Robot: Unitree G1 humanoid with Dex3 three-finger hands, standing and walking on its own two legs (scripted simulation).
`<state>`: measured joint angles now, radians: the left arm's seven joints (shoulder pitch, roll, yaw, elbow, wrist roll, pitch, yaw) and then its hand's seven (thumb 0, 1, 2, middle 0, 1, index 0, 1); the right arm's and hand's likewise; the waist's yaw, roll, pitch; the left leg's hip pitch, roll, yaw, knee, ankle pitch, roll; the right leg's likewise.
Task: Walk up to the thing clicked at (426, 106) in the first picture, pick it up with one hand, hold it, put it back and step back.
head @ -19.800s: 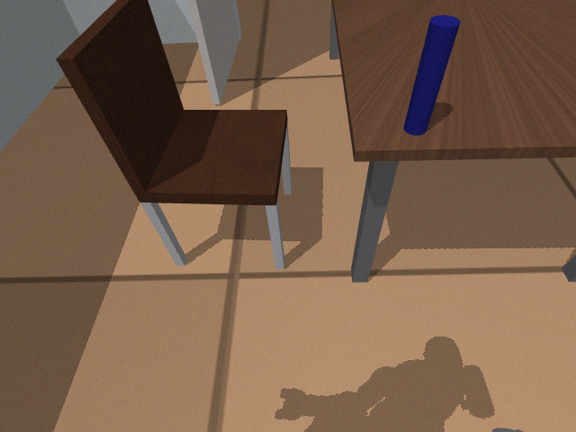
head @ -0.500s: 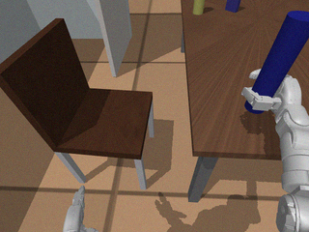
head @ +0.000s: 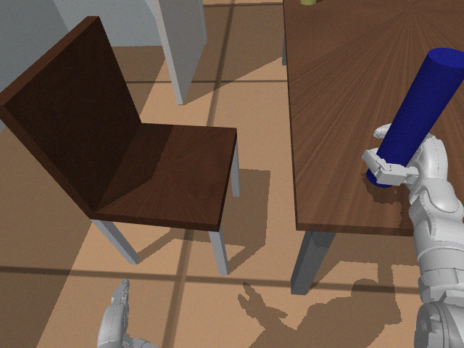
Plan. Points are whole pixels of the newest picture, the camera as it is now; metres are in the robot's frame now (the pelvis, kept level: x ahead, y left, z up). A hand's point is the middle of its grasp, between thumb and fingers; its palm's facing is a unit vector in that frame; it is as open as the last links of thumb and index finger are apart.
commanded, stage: lower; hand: right
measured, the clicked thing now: (408, 129) +0.40 -0.22 +0.17
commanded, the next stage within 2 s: loosen in 1.00 s
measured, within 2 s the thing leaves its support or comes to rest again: rests again in 0.88 s
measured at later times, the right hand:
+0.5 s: hand (377, 173) +0.39 -0.21 +0.07, palm faces +0.13 +0.99 +0.04, open 6.9 cm
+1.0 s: hand (373, 185) +0.39 -0.21 +0.04, palm faces +0.15 +0.99 +0.03, open 6.9 cm
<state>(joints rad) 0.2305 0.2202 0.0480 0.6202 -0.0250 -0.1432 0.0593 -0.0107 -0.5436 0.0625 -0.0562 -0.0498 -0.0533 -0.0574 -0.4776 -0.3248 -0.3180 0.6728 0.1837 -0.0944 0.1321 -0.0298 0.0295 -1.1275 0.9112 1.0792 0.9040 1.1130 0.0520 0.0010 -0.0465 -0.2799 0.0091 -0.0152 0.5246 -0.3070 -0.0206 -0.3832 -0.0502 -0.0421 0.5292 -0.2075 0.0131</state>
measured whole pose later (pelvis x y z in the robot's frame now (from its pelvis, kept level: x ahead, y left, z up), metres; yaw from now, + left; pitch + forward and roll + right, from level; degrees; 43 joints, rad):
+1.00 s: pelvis -0.01 +0.00 -0.02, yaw +0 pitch +8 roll +1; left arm 0.28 0.22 0.05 0.46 -0.01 -0.11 0.04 -0.01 -0.55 0.06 -0.06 -0.05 -0.05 -0.06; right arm -0.42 -0.31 -0.32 0.77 0.18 -0.32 0.13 -0.03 0.03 -1.13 0.91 1.08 0.90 1.12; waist 0.08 0.02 -0.06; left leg -0.45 0.00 -0.02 0.69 -0.37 -0.02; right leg -0.56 -0.06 -0.04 0.70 -0.28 0.01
